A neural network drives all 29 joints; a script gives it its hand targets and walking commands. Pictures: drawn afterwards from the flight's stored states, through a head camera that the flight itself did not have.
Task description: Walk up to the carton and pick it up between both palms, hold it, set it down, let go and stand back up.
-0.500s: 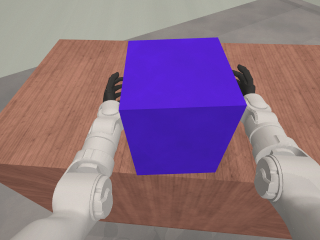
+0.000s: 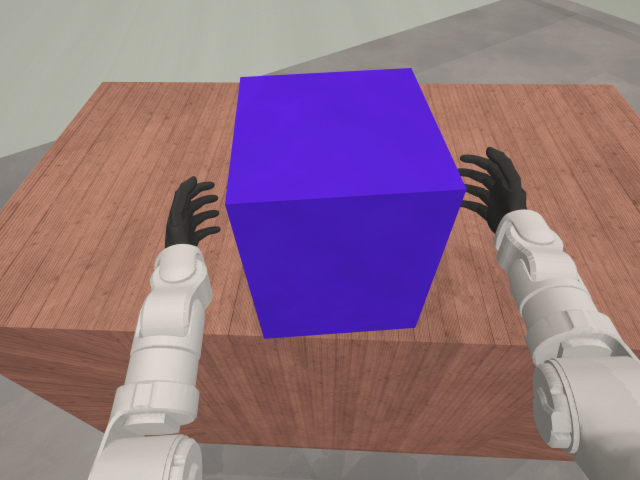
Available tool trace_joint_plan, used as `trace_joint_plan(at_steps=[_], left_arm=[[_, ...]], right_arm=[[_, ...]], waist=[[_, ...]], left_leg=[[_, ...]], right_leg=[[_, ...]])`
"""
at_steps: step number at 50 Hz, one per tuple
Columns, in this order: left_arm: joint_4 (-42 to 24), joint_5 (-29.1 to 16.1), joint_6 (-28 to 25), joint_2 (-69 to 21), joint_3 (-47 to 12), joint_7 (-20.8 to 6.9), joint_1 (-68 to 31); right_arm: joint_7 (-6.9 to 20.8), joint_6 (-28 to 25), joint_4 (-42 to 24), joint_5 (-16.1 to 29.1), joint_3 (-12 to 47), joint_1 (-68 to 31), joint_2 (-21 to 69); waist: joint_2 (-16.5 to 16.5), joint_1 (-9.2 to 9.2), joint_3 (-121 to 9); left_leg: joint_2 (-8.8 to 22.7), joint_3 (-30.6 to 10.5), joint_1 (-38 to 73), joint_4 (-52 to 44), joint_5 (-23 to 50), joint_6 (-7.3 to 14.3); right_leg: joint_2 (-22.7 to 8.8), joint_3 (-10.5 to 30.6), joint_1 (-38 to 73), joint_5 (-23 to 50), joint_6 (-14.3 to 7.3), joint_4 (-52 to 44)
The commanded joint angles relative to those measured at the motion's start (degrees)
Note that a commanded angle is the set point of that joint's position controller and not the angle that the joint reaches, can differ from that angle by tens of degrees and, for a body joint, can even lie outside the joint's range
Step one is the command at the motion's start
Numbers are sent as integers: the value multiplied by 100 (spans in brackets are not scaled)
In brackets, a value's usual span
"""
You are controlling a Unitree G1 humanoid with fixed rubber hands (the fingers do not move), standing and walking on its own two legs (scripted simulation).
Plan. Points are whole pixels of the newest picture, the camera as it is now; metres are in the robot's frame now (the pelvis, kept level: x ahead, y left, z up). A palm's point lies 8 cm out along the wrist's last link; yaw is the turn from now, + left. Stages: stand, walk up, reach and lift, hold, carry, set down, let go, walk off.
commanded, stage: set down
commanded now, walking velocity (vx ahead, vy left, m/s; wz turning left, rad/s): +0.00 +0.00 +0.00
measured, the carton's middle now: (333, 210) +0.45 +0.04 +0.08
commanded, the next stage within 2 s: none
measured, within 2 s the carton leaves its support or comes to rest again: neither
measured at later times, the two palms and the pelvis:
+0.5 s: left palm (185, 280) +0.30 +0.20 +0.11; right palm (543, 263) +0.36 -0.21 +0.10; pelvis -0.03 -0.01 +0.00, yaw +0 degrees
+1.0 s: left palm (167, 334) +0.24 +0.20 +0.09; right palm (575, 336) +0.28 -0.23 +0.08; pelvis -0.03 -0.01 +0.00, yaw +0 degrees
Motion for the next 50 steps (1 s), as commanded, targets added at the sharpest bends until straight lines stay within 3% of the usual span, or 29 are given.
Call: trace_joint_plan(at_steps=[1, 3, 5, 7, 10, 11, 13, 14, 16, 18, 22, 23, 25, 26, 28, 29, 30, 31, 32, 33, 35, 36, 39, 42, 43, 47, 48, 49, 50], left_arm=[[-1637, -548, 98, 484, -779, -125, -1325], [-1624, -628, 64, 556, -716, -47, -1534], [-2194, -727, 65, 430, -918, -14, -605], [-1596, -731, 164, 616, -862, -33, -833], [-1582, -894, 174, 715, -933, 144, -1762], [-1554, -881, 208, 703, -911, 221, -1355], [-1074, -1170, 300, 812, -978, 278, -2088], [-997, -955, 320, 675, -788, 276, -876], [-1425, -914, 403, 625, -950, 266, -1422], [-1457, -1092, 400, 598, -1065, 196, -1207], [-2204, -976, 451, 516, -973, 102, -188], [-2731, -908, 464, 567, -960, 49, -161], [-2368, -651, 711, 802, -575, 86, -765], [-2867, -584, 760, 264, -823, 70, 852], [-3456, -581, 771, 369, -691, -41, 1135], [-3076, -656, 827, 564, -739, -66, -108], [-3085, -659, 837, 565, -745, -49, -14], [-3653, -603, 758, 438, -716, -37, 1342], [-4000, -689, 687, 653, -613, -22, 760], [-3904, -739, 716, 552, -783, -23, 775], [-3872, -732, 795, 361, -734, -56, 1677], [-3735, -740, 791, 590, -733, -61, 614], [-4500, -776, 753, 334, -1011, -17, 1910], [-4093, -691, 946, 431, -822, -26, 1536], [-4706, -748, 855, 416, -884, -5, 2231], [-4512, -779, 868, 382, -1093, 48, 1886], [-4766, -702, 908, 209, -1056, 19, 2657], [-4632, -568, 870, 332, -928, 74, 2212], [-4747, -620, 900, 200, -1077, 34, 2785]], right_arm=[[177, -63, -1669, 668, 744, -1150, -1472], [196, -61, -2149, 495, 546, -1331, -1471], [211, -133, -2790, 541, 508, -555, -1529], [197, 33, -2713, 612, 625, -612, -1472], [304, 276, -2393, 597, 510, -1168, -1361], [296, 274, -2624, 653, 615, -876, -1256], [355, 396, -2538, 525, 424, -1639, -1402], [388, 387, -2493, 621, 806, -527, -1131], [315, 480, -2265, 480, 416, -632, -1236], [328, 469, -2540, 455, 323, -546, -1322], [283, 459, -2960, 593, 518, 452, -1177], [231, 403, -3139, 625, 326, 592, -1353], [202, 477, -2976, 690, 270, -128, -1577], [270, 414, -2867, 684, 392, 1412, -1356], [215, 312, -3680, 826, 400, 1579, -1472], [181, 341, -3533, 632, 112, 423, -1604], [167, 333, -3846, 674, 272, 588, -1488], [200, 214, -4344, 786, 364, 1796, -1451], [112, 138, -5046, 727, 277, 1275, -1552], [153, 176, -4578, 694, 78, 1377, -1561], [104, 214, -4781, 728, 399, 2219, -1405], [126, 311, -4628, 672, 226, 1235, -1537], [178, 184, -5185, 850, 177, 2568, -1619], [183, 374, -4825, 749, 78, 2329, -1498], [219, 315, -5313, 908, 201, 2917, -1506], [240, 314, -5260, 865, 60, 2645, -1531], [223, 268, -5530, 880, 130, 3474, -1437], [261, 280, -5398, 850, 72, 3016, -1475], [272, 268, -5487, 829, 63, 3550, -1518]], waist=[[-260, -261, -2809], [-356, -121, -2741], [-720, -217, -2659], [-910, -180, -2144], [-598, -147, -2067], [-653, 50, -2146], [-945, -12, -2115], [-1069, 252, -1800], [-732, -178, -1858], [-859, -325, -1903], [-888, -199, -1923], [-747, -398, -2164], [-603, -196, -1766], [-559, -327, -1605], [-662, -269, -2049], [-536, -459, -1837], [-658, -310, -1894], [-794, -277, -1882], [-852, -172, -2208], [-733, -463, -1986], [-946, -261, -1936], [-716, -360, -1735], [-725, -473, -2017], [-748, -423, -1468], [-769, -364, -1634], [-676, -521, -1335], [-737, -452, -1432], [-491, -334, -1367], [-770, -479, -1323]], left_leg=[[-257, -191, 985, -90, 2796, -275], [-284, -169, 480, -284, 1950, -189], [-253, -221, 601, -344, 1994, -94], [-299, -148, 388, -487, 1014, 56], [-287, -190, 76, -667, -16, 78], [-292, -115, 92, -645, 39, 126], [-233, -171, -224, -739, -549, 201], [-264, -142, 50, -726, -113, 170], [-304, -115, 35, -753, -262, 172], [-297, -166, 63, -712, -190, 163], [-317, -201, 464, -732, 444, 90], [-308, -196, 577, -742, 808, 27], [-320, -102, 272, -799, 442, 40], [-283, -181, 824, -776, 1244, -14], [-307, -187, 1057, -735, 1646, -20], [-340, -121, 673, -717, 1039, 13], [-320, -148, 798, -703, 1059, 65], [-323, -183, 962, -690, 1387, 62], [-367, -102, 958, -672, 1511, 63], [-320, -168, 864, -699, 1356, 38], [-324, -182, 1111, -706, 1700, 103], [-355, -150, 675, -756, 1020, 101], [-295, -266, 1349, -670, 1699, 20], [-284, -229, 932, -843, 819, 90], [-273, -256, 1140, -829, 1280, 73], [-266, -252, 977, -860, 787, 97], [-274, -270, 1255, -852, 986, 99], [-248, -203, 1160, -897, 621, 69], [-242, -229, 1271, -851, 919, 89]], right_leg=[[390, -239, 1199, 1737, -164, 49], [291, -177, 1270, 940, -191, 11], [274, -176, 1520, 1266, -114, 60], [175, -123, 1271, 404, -128, -38], [116, -97, 814, -692, -221, 46], [82, -13, 983, -666, -234, 34], [107, -86, 714, -1209, -189, 157], [64, 3, 990, -983, -249, 38], [17, 51, 1061, -878, -207, 34], [75, -29, 996, -830, -194, 50], [67, 64, 1421, -255, -183, -29], [134, 10, 1621, 268, -162, 11], [153, -7, 1308, -239, -199, 14], [150, 52, 1582, 464, -262, -76], [169, 22, 1850, 831, -168, -121], [223, -75, 1285, 237, -193, -75], [197, -40, 1209, 192, -185, -85], [166, 39, 1726, 649, -190, -114], [204, -63, 1734, 662, -135, -33], [209, -64, 1538, 567, -165, -36], [110, 67, 1767, 852, -136, -104], [145, 2, 1421, 222, -194, -19], [207, -39, 1555, 864, -277, -44], [175, 41, 1233, -37, -316, -142], [160, 14, 1485, 387, -303, -116], [172, 4, 1111, -89, -318, -121], [148, 51, 1264, 161, -324, -175], [138, 16, 1066, -258, -334, -176], [197, 24, 1256, 170, -354, -159]])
